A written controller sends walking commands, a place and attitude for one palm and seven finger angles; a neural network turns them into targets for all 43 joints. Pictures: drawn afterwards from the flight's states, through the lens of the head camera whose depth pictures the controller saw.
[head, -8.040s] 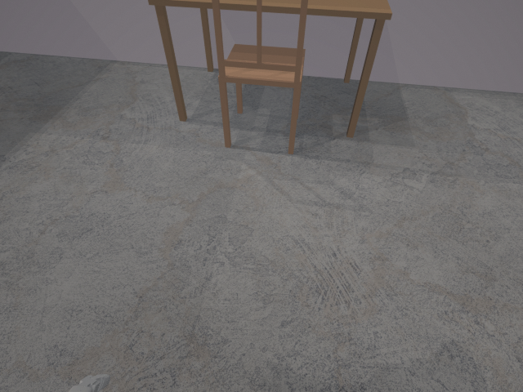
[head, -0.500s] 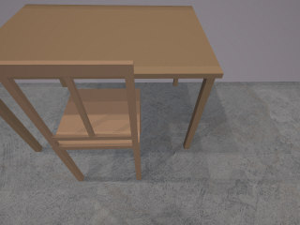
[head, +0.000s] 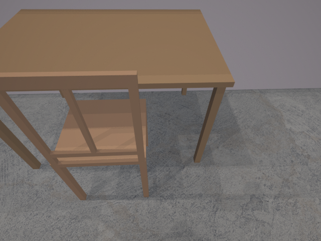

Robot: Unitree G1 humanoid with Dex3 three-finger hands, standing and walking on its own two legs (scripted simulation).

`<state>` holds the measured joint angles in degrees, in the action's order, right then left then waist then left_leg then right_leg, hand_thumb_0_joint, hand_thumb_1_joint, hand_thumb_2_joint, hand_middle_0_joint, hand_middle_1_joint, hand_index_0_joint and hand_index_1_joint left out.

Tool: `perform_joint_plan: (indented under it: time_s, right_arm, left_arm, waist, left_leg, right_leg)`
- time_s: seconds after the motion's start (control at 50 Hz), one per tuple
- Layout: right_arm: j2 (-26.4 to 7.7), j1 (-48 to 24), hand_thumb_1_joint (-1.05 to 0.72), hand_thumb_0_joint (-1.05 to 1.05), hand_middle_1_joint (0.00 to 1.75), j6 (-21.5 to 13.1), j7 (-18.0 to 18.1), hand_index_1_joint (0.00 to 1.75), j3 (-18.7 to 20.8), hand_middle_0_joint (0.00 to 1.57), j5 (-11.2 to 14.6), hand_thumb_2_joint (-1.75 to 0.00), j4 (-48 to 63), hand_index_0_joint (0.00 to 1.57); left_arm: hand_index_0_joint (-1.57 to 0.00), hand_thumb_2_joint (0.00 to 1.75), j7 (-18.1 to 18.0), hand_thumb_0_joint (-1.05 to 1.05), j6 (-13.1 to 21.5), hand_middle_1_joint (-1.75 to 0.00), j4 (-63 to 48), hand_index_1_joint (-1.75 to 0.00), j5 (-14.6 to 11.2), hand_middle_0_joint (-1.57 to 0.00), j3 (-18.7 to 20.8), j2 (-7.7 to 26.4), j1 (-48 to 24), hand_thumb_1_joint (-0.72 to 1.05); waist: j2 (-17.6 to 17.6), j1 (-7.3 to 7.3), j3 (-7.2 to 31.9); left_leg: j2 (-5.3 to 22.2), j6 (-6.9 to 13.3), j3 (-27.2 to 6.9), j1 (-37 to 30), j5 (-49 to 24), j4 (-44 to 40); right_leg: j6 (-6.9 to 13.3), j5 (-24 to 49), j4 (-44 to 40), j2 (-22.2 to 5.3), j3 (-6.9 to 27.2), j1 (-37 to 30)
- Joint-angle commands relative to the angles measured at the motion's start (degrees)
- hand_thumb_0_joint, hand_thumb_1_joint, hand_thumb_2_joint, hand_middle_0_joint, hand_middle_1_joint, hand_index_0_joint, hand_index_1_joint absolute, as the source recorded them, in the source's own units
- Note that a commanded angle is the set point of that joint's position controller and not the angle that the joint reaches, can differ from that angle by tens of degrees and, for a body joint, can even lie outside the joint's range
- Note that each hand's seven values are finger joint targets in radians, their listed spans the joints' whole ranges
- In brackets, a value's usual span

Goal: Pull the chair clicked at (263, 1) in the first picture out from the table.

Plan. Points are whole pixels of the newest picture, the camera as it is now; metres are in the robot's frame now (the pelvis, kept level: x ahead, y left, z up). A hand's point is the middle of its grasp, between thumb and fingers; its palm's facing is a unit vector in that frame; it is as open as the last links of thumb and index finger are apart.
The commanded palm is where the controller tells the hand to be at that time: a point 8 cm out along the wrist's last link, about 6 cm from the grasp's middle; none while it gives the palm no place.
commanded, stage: look again from close up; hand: left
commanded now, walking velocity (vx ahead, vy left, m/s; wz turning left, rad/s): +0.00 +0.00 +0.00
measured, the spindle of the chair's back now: (82, 125) +0.48 +0.30 -0.05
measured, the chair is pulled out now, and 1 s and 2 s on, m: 0.00 0.00 0.00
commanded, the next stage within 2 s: shuffle to correct the standing spot in 0.04 s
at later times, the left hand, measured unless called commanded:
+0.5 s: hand out of the picture +0.01 +0.22 -0.19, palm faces +0.13 -0.97 -0.20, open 7.3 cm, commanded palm none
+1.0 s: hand out of the picture +0.10 +0.22 -0.17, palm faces +0.06 -0.97 -0.25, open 7.3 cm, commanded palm none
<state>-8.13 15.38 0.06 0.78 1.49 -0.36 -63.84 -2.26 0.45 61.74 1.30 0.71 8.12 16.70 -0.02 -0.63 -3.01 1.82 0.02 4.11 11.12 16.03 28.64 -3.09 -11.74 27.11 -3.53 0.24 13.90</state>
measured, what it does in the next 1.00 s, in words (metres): steps on the spot: right foot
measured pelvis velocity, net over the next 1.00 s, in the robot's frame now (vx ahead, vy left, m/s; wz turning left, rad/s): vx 0.05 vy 0.04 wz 0.07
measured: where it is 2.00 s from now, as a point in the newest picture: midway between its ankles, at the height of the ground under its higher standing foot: outside the picture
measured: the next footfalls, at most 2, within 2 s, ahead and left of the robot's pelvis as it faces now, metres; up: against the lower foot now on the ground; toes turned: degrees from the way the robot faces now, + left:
right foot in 0.92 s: +0.10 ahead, -0.08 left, +0.00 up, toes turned +3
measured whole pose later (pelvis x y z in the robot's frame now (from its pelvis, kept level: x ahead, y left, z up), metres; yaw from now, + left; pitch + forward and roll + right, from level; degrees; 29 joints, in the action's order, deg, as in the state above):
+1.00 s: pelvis +0.05 +0.04 +0.00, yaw +4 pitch -2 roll +0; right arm -8.0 14.9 0.6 2.5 2.0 -0.3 -64.1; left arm -2.6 -0.4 59.0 1.1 1.6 8.1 11.0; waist 2.6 -2.5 -4.7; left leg -1.2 2.8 5.9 8.4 19.8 29.5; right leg 0.3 -16.3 30.8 -0.6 -1.6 12.9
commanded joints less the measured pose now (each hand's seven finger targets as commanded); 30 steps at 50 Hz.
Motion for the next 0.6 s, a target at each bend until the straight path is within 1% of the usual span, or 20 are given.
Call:
perform_joint_plan:
  time_s: [0.0,0.12,0.2,0.24,0.28,0.3,0.32,0.34,0.36,0.38,0.4,0.42,0.44,0.46,0.48,0.5,0.52,0.54,0.56,0.58]
  right_arm:
    - [-5.67,4.01,-0.9,0.0,0.3,-0.89,0.35,0.3,0.55,0.2,-0.05,-0.9,1.1,0.2]
    - [-5.67,4.0,-0.9,0.0,0.3,-1.06,0.54,0.3,0.38,0.2,0.01,-0.9,0.59,0.2]
    - [-6.67,3.69,-0.9,0.0,0.3,0.02,0.16,0.3,0.69,0.2,-0.19,-0.9,1.42,0.2]
    - [-6.76,3.33,-0.9,0.0,0.3,0.7,-0.07,0.3,0.95,0.2,-0.32,-0.9,2.64,0.2]
    - [-5.85,3.12,-0.9,0.0,0.3,1.2,-0.24,0.3,1.11,0.2,-0.5,-0.9,3.75,0.2]
    - [-5.69,2.66,-0.9,0.0,0.3,1.24,-0.25,0.3,1.25,0.2,-0.51,-0.9,4.26,0.2]
    - [-5.77,1.94,-0.9,0.0,0.3,1.18,-0.29,0.3,1.37,0.2,-0.53,-0.9,5.01,0.2]
    - [-5.94,1.71,-0.9,0.0,0.3,1.08,-0.35,0.3,1.46,0.2,-0.39,-0.9,5.74,0.2]
    - [-5.68,2.39,-0.9,0.0,0.3,0.69,-0.45,0.3,1.3,0.2,-0.25,-0.9,5.94,0.2]
    - [-5.28,4.65,-0.9,0.0,0.3,0.33,-0.48,0.3,1.23,0.2,-0.13,-0.9,5.37,0.2]
    - [-5.44,9.25,-0.9,0.0,0.3,-0.28,-0.47,0.3,1.12,0.2,-0.1,-0.9,3.75,0.2]
    - [-9.7,13.29,-0.9,0.0,0.3,-0.89,-0.11,0.3,1.92,0.2,-0.78,-0.9,2.72,0.2]
    - [-12.34,15.62,-0.9,0.0,0.3,-0.69,0.51,0.3,2.62,0.2,-0.82,-0.9,2.19,0.2]
    - [-10.32,12.64,-0.9,0.0,0.3,-0.57,0.71,0.3,1.96,0.2,-0.99,-0.9,2.14,0.2]
    - [-7.86,8.44,-0.9,0.0,0.3,-0.9,1.08,0.3,0.89,0.2,-0.97,-0.9,3.29,0.2]
    - [-7.5,6.58,-0.9,0.0,0.3,-1.23,1.3,0.3,0.36,0.2,-1.01,-0.9,4.03,0.2]
    - [-7.28,5.84,-0.9,0.0,0.3,-1.61,1.53,0.3,0.03,0.2,-0.85,-0.9,4.01,0.2]
    - [-6.77,5.62,-0.9,0.0,0.3,-2.04,1.78,0.3,-0.17,0.2,-0.57,-0.9,3.63,0.2]
    - [-7.33,6.36,-0.9,0.0,0.3,-2.23,2.09,0.3,-0.29,0.2,-0.45,-0.9,3.31,0.2]
    - [-7.59,6.57,-0.9,0.0,0.3,-2.22,2.33,0.3,-0.25,0.2,-0.31,-0.9,2.88,0.2]
  left_arm:
    - [-0.2,0.9,-0.27,0.0,0.88,-0.3,-1.2,-0.3,-0.31,-0.2,0.96,5.29,4.39,0.9]
    - [-0.2,0.9,-0.31,0.0,0.86,-0.3,-0.54,-0.3,-0.33,-0.2,0.9,4.86,4.54,0.9]
    - [-0.2,0.9,-0.12,0.0,0.32,-0.3,-1.47,-0.3,0.0,-0.2,2.01,6.87,4.18,0.9]
    - [-0.2,0.9,-0.02,0.0,0.0,-0.3,-1.96,-0.3,0.06,-0.2,2.91,8.59,4.96,0.9]
    - [-0.2,0.9,-0.14,0.0,-0.25,-0.3,-2.4,-0.3,-0.03,-0.2,4.18,11.06,6.33,0.9]
    - [-0.2,0.9,-0.33,0.0,-0.24,-0.3,-2.73,-0.3,-0.06,-0.2,4.72,11.75,6.63,0.9]
    - [-0.2,0.9,-0.46,0.0,-0.13,-0.3,-3.26,-0.3,0.1,-0.2,5.06,11.8,6.09,0.9]
    - [-0.2,0.9,-0.62,0.0,-0.03,-0.3,-3.67,-0.3,0.3,-0.2,5.31,11.81,5.72,0.9]
    - [-0.2,0.9,-0.63,0.0,0.09,-0.3,-4.24,-0.3,0.47,-0.2,5.55,11.8,4.5,0.9]
    - [-0.2,0.9,-0.54,0.0,-0.01,-0.3,-4.79,-0.3,0.46,-0.2,5.46,11.35,2.66,0.9]
    - [-0.2,0.9,-0.39,0.0,-0.47,-0.3,-5.54,-0.3,0.24,-0.2,5.08,9.66,0.26,0.9]
    - [-0.2,0.9,0.05,0.0,-1.01,-0.3,-6.91,-0.3,-0.09,-0.2,4.2,5.6,-0.64,0.9]
    - [-0.2,0.9,-0.15,0.0,-1.14,-0.3,-7.83,-0.3,0.13,-0.2,3.24,3.4,-1.82,0.9]
    - [-0.2,0.9,-0.62,0.0,-1.48,-0.3,-6.68,-0.3,0.28,-0.2,3.34,3.93,-2.48,0.9]
    - [-0.2,0.9,-0.42,0.0,-1.38,-0.3,-5.47,-0.3,0.02,-0.2,3.19,3.54,-0.39,0.9]
    - [-0.2,0.9,-0.06,0.0,-1.03,-0.3,-4.32,-0.3,0.01,-0.2,2.96,3.11,0.96,0.9]
    - [-0.2,0.9,0.1,0.0,-0.74,-0.3,-3.4,-0.3,-0.16,-0.2,2.46,2.34,1.82,0.9]
    - [-0.2,0.9,0.15,0.0,-0.59,-0.3,-2.55,-0.3,-0.39,-0.2,2.08,2.35,2.88,0.9]
    - [-0.2,0.9,0.06,0.0,-0.65,-0.3,-2.24,-0.3,-0.47,-0.2,1.81,2.26,2.84,0.9]
    - [-0.2,0.9,-0.12,0.0,-0.84,-0.3,-2.11,-0.3,-0.63,-0.2,1.75,2.42,2.95,0.9]
  waist:
    - [0.88,0.3,-0.04]
    - [0.79,0.35,-0.03]
    - [0.91,1.04,-3.08]
    - [-3.07,1.54,-4.33]
    - [-9.75,2.28,-4.15]
    - [-12.91,2.49,-3.08]
    - [-14.01,2.67,-2.98]
    - [-14.04,2.49,-2.52]
    - [-13.04,1.72,-1.57]
    - [-11.59,0.16,-0.79]
    - [-6.64,-2.18,0.79]
    - [10.58,-3.33,1.04]
    - [18.13,-3.77,-0.09]
    - [14.21,-3.01,-3.63]
    - [11.11,-0.62,-4.55]
    - [6.84,0.18,-4.29]
    - [4.85,0.65,-2.62]
    - [3.5,1.13,-0.42]
    - [3.36,0.77,1.25]
    - [3.95,0.69,2.39]
  left_leg:
    - [4.12,1.1,-4.52,1.35,-5.36,-7.43]
    - [4.44,1.11,-4.15,0.43,-8.17,-7.76]
    - [3.27,1.63,-4.38,4.88,3.35,-6.81]
    - [1.14,1.51,-3.09,8.52,7.36,-2.57]
    - [-1.23,0.7,0.01,12.54,7.66,6.12]
    - [-0.94,0.47,0.44,12.82,8.03,10.31]
    - [-0.27,0.32,-0.5,14.05,9.95,13.38]
    - [0.39,0.36,-1.12,14.47,11.32,13.96]
    - [1.1,0.41,-1.64,12.92,11.54,10.43]
    - [0.92,0.42,-1.03,6.68,8.47,3.26]
    - [1.37,0.67,-2.09,-2.81,1.64,-5.33]
    - [10.35,3.69,-15.39,-8.1,-6.0,-10.74]
    - [16.29,5.91,-22.13,-7.99,-12.09,-15.63]
    - [15.84,5.74,-19.93,-0.35,-15.07,-15.72]
    - [14.42,6.51,-17.35,2.13,-18.74,-15.51]
    - [13.53,7.2,-15.32,0.37,-26.04,-13.85]
    - [12.8,7.71,-12.64,-2.46,-35.34,-12.28]
    - [12.56,8.05,-10.49,-5.46,-43.78,-10.83]
    - [12.11,7.39,-9.39,-8.56,-51.17,-9.68]
    - [12.4,7.16,-8.87,-10.46,-54.27,-9.06]
  right_leg:
    - [2.94,4.65,-3.96,-2.06,1.5,-0.59]
    - [2.89,7.58,-3.54,-2.17,1.35,-1.7]
    - [3.7,-5.62,-3.67,-3.02,1.61,-0.43]
    - [5.21,-12.71,-6.3,-5.66,4.9,-0.36]
    - [8.09,-18.69,-11.29,-11.67,11.54,-1.86]
    - [9.8,-17.93,-13.17,-14.81,14.64,-2.17]
    - [11.15,-14.58,-13.53,-16.62,15.48,-2.67]
    - [11.93,-10.74,-12.46,-17.75,15.36,-3.4]
    - [11.58,-5.74,-9.55,-17.78,13.06,-3.63]
    - [10.1,-2.19,-5.5,-16.18,9.62,-0.34]
    - [7.34,-2.37,1.66,-11.21,3.13,5.23]
    - [2.76,-10.43,15.75,-1.86,-5.91,13.94]
    - [1.31,-23.41,25.27,1.46,-6.0,19.22]
    - [2.37,-20.23,28.91,-0.83,0.21,16.0]
    - [2.47,-15.71,29.91,-2.01,0.99,14.03]
    - [2.2,-12.68,30.98,-2.06,0.14,13.5]
    - [1.54,-10.83,29.96,-1.9,0.09,13.11]
    - [1.17,-9.67,28.09,-1.56,0.08,12.34]
    - [0.96,-8.73,26.42,-0.84,-0.06,11.55]
    - [0.88,-8.26,24.97,-0.46,0.06,10.77]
